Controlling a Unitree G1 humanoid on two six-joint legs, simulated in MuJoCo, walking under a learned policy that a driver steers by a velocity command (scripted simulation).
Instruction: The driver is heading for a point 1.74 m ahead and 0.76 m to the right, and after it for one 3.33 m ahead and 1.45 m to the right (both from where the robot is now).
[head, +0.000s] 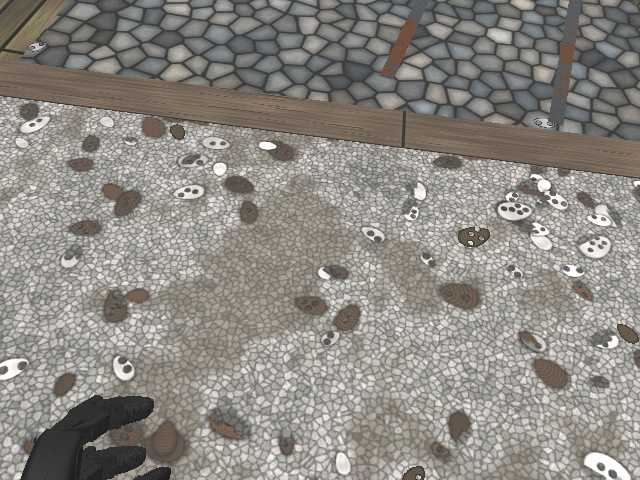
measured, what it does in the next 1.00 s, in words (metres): walks ahead, turning right: right foot, then left foot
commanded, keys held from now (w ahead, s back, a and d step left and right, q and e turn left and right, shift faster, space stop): e+shift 0.86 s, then shift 0.14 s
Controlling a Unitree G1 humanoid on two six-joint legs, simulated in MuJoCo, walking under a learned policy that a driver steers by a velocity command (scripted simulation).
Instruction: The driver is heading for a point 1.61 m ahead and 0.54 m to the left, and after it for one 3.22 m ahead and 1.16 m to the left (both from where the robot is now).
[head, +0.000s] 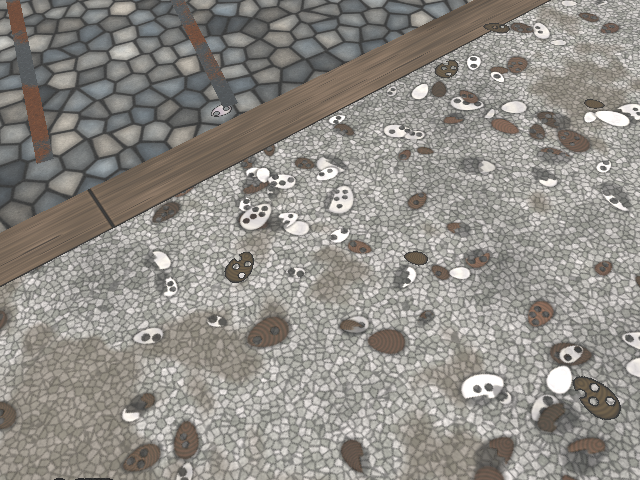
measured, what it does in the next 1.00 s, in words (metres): steps on the spot, turning left: left foot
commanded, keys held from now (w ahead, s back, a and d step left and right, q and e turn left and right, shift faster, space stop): shift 0.02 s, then q+shift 0.76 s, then shift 0.20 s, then e+shift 0.02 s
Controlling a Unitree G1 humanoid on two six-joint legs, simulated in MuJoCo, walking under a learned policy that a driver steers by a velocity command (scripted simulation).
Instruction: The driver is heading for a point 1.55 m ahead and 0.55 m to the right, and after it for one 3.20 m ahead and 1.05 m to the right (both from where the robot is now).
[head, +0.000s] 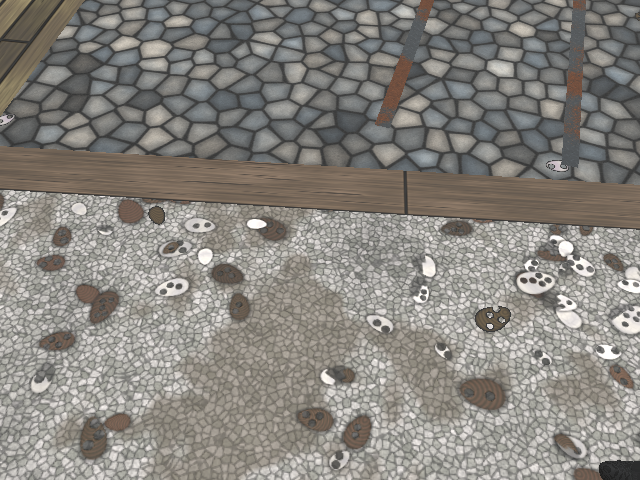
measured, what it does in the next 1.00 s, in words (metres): walks ahead, turning right: right foot, then right foot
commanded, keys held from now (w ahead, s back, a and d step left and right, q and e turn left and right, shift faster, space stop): e+shift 0.04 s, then w+e+shift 0.72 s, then w+shift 0.06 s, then w+q+shift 0.18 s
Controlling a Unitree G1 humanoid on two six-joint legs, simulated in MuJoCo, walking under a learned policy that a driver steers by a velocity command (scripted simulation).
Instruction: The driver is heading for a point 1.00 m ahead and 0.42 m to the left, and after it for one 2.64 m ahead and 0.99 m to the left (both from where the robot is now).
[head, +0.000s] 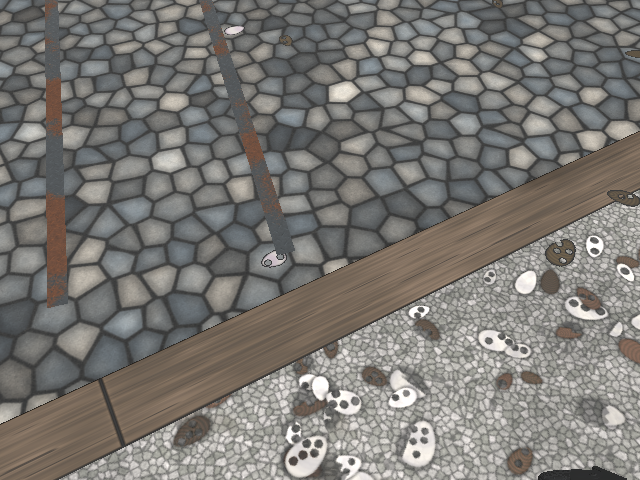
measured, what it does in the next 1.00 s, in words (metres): walks ahead, turning left: left foot, then right foot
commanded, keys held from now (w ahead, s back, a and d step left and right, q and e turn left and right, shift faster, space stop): w+q+shift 0.98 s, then w+e+shift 0.02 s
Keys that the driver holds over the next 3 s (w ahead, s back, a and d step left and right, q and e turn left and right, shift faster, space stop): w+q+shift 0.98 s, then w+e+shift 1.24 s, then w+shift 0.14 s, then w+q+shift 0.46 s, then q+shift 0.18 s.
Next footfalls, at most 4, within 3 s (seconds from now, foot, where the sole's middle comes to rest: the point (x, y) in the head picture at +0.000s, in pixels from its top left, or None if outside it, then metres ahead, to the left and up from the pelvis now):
0.14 left None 0.34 0.07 -0.76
0.54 right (369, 332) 0.80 -0.03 -0.76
1.06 left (207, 278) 1.03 0.41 -0.91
1.44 right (169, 175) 1.42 0.60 -0.91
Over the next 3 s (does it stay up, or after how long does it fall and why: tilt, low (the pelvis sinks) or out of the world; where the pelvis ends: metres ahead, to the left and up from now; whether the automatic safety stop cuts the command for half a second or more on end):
stays up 2.58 0.86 -0.14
